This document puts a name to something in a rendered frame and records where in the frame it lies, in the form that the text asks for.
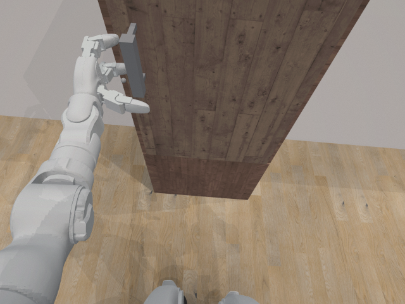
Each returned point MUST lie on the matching left robot hand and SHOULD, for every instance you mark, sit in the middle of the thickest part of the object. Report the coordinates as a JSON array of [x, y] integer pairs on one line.
[[89, 75]]

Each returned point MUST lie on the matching handle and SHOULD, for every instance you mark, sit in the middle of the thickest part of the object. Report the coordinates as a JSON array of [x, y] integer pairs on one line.
[[131, 58]]

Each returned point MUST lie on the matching left robot shin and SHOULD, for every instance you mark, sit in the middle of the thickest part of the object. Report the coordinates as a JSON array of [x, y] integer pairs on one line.
[[169, 282]]

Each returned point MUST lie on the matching left robot upper arm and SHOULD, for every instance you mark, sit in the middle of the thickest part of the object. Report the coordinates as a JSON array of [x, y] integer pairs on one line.
[[49, 219]]

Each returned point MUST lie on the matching left robot thigh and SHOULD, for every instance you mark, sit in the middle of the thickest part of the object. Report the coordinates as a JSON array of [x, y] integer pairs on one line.
[[166, 294]]

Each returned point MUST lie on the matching cupboard door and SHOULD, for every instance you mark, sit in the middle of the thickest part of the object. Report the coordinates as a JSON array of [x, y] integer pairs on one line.
[[225, 78]]

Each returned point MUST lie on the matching robot left forearm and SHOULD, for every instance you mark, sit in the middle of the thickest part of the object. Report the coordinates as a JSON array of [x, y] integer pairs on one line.
[[75, 155]]

